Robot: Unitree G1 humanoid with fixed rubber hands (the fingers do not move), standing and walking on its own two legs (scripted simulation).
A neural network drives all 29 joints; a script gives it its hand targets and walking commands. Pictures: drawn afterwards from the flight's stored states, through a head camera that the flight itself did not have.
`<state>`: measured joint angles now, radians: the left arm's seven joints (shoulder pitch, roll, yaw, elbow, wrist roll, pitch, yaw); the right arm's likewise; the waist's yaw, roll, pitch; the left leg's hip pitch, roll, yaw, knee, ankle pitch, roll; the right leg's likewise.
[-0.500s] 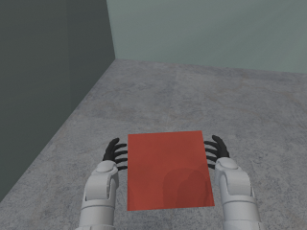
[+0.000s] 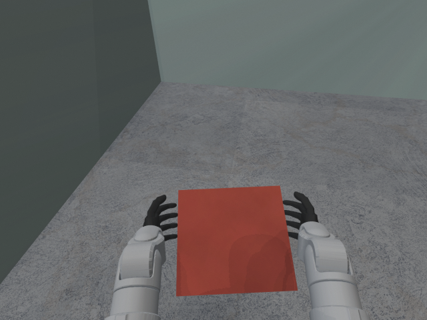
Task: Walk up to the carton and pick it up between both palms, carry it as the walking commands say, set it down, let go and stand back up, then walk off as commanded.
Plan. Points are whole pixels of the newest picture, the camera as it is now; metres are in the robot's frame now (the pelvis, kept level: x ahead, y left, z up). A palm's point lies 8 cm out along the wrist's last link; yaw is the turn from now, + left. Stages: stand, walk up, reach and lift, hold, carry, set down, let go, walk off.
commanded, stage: carry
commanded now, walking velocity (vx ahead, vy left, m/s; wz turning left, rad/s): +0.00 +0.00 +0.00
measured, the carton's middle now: (230, 244) +0.32 +0.00 -0.05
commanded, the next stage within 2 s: hold in 0.32 s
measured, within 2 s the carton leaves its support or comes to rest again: neither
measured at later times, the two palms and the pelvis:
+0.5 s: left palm (154, 235) +0.27 +0.14 +0.06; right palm (313, 231) +0.28 -0.15 +0.06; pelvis -0.01 -0.01 +0.00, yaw +0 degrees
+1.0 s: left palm (150, 240) +0.25 +0.14 +0.07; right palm (319, 243) +0.25 -0.15 +0.06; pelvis -0.05 -0.02 +0.00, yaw -1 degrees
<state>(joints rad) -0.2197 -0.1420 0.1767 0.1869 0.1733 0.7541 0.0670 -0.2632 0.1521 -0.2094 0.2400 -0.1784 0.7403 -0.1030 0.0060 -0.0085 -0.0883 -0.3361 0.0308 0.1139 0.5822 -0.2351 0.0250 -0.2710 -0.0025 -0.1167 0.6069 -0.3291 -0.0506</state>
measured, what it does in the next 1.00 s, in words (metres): shifts its weight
